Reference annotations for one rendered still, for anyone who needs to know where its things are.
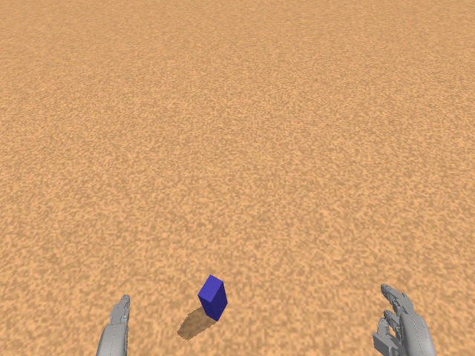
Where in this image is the carton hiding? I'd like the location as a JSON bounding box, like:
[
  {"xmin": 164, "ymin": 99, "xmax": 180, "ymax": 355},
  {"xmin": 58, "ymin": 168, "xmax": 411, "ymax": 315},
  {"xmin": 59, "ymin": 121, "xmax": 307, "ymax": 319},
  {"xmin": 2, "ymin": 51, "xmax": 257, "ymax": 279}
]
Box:
[{"xmin": 198, "ymin": 275, "xmax": 228, "ymax": 321}]

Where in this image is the right robot hand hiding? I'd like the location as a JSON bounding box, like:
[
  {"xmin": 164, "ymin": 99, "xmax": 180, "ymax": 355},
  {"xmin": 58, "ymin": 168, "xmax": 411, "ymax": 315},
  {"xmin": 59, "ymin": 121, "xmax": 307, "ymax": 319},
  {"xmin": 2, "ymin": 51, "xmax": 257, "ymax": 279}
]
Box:
[{"xmin": 373, "ymin": 284, "xmax": 436, "ymax": 356}]

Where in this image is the left robot hand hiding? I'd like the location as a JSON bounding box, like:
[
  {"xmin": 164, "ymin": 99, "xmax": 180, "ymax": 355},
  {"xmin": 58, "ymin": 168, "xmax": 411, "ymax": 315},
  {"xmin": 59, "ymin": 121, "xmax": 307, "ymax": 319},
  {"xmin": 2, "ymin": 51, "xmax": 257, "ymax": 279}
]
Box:
[{"xmin": 96, "ymin": 294, "xmax": 130, "ymax": 356}]

